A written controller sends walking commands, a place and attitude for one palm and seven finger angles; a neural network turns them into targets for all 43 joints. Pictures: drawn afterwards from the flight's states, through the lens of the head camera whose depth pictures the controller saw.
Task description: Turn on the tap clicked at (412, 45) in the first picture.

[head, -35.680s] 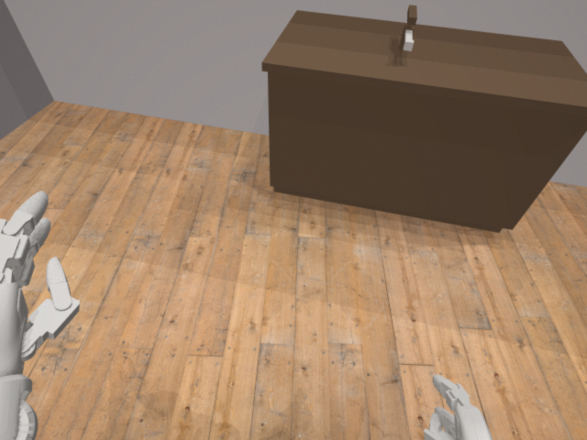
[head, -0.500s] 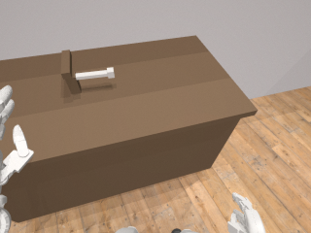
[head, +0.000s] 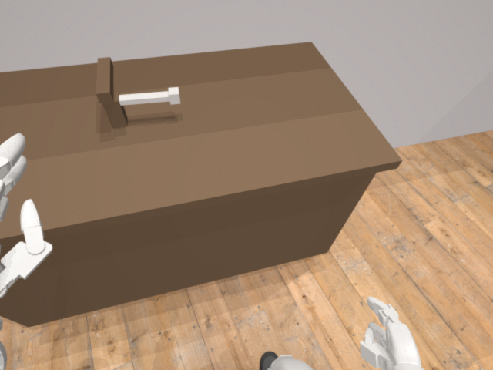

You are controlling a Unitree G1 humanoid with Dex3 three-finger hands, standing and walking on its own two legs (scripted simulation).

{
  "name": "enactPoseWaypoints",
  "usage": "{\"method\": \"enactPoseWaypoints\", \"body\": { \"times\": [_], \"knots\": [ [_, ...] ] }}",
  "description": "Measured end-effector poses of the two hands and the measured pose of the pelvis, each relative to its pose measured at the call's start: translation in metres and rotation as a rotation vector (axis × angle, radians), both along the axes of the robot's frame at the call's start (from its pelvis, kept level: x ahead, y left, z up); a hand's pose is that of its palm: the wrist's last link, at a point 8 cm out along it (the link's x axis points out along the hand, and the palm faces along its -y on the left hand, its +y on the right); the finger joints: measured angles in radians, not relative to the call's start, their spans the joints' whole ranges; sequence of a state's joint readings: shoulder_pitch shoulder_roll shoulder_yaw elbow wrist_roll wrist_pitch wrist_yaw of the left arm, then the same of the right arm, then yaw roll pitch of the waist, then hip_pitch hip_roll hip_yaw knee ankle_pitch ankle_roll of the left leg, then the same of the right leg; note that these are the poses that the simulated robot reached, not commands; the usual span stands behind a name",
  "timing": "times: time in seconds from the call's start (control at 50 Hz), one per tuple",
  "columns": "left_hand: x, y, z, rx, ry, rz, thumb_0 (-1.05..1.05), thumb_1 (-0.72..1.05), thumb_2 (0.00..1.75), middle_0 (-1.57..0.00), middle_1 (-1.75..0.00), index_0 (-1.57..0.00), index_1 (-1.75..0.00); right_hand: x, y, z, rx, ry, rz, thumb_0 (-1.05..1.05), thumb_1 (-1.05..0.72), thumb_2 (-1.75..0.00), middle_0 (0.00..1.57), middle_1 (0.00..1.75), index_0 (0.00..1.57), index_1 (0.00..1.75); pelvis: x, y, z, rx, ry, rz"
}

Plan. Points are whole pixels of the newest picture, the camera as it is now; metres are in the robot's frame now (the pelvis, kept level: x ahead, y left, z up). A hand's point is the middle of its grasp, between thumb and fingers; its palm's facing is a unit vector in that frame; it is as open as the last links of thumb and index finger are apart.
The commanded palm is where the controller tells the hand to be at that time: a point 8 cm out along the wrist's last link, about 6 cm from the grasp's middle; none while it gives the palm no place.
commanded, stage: step back with the hand held close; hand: left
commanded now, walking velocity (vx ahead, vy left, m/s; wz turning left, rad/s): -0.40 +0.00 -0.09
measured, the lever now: (174, 95) +0.70 +0.19 +0.02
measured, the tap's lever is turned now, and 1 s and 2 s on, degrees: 86 86 86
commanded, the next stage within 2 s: stop stepping back and stand still in 0.22 s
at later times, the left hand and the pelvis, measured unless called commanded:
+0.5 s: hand out of the picture +0.10 +0.22 +0.17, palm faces +0.32 -0.83 -0.45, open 7.4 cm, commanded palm +0.04 +0.26 +0.19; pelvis -0.13 -0.01 +0.00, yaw -2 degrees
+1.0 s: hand out of the picture +0.06 +0.20 +0.18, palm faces +0.38 -0.83 -0.41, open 7.4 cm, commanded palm +0.01 +0.23 +0.19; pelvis -0.17 -0.04 +0.01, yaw -3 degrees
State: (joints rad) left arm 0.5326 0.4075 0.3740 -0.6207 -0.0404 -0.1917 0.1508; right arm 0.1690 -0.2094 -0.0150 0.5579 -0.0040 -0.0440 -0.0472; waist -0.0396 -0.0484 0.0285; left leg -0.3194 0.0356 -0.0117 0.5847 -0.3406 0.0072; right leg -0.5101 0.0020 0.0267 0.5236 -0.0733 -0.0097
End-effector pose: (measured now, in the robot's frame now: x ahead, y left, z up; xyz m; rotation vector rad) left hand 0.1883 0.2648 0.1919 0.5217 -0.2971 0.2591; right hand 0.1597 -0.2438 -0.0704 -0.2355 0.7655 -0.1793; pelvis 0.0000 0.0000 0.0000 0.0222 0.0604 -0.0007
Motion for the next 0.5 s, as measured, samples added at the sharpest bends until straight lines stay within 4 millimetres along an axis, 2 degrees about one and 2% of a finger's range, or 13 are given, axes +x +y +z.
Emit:
{"method": "enactPoseWaypoints", "body": {
  "times": [0.08,0.14,0.24,0.3,0.36,0.5],
  "knots": [
    [-0.021,0.017,0.002,0.034,-0.004,0.054,0.02,0.88,0.90,-0.22,-0.30,-0.21,-0.30,-0.015,0.003,-0.002,-0.003,-0.013,-0.007,0.01,-0.90,-0.90,0.21,0.30,0.20,0.30,-0.017,0.001,-0.001,0.013,-0.018,-0.005],
    [-0.036,0.018,0.006,0.000,-0.018,0.116,0.02,0.88,0.90,-0.21,-0.30,-0.21,-0.30,-0.028,0.009,-0.004,0.030,-0.033,0.011,0.01,-0.90,-0.90,0.21,0.30,0.20,0.30,-0.026,-0.005,0.001,0.007,-0.031,-0.020],
    [-0.052,-0.010,0.002,-0.064,-0.024,0.102,0.02,0.89,0.90,-0.21,-0.30,-0.21,-0.30,-0.049,0.010,-0.015,0.088,-0.015,0.059,0.01,-0.90,-0.90,0.21,0.30,0.20,0.30,-0.051,-0.016,0.002,-0.021,-0.049,-0.032],
    [-0.063,-0.024,-0.001,-0.076,0.020,0.044,0.02,0.89,0.90,-0.21,-0.30,-0.21,-0.30,-0.067,0.005,-0.011,0.097,0.004,0.038,0.01,-0.90,-0.90,0.21,0.30,0.21,0.30,-0.071,-0.019,0.007,-0.001,-0.037,-0.024],
    [-0.082,-0.029,-0.002,-0.043,0.080,0.007,0.02,0.89,0.90,-0.21,-0.30,-0.21,-0.30,-0.087,-0.002,-0.002,0.091,-0.008,-0.005,0.01,-0.90,-0.90,0.21,0.30,0.21,0.30,-0.088,-0.020,0.010,0.020,-0.024,-0.041],
    [-0.127,-0.007,-0.003,-0.020,0.048,0.035,0.02,0.88,0.90,-0.22,-0.30,-0.21,-0.30,-0.145,-0.020,0.006,-0.004,-0.028,-0.044,0.01,-0.90,-0.90,0.21,0.30,0.20,0.30,-0.126,-0.012,0.004,0.000,-0.033,-0.030]
  ]
}}
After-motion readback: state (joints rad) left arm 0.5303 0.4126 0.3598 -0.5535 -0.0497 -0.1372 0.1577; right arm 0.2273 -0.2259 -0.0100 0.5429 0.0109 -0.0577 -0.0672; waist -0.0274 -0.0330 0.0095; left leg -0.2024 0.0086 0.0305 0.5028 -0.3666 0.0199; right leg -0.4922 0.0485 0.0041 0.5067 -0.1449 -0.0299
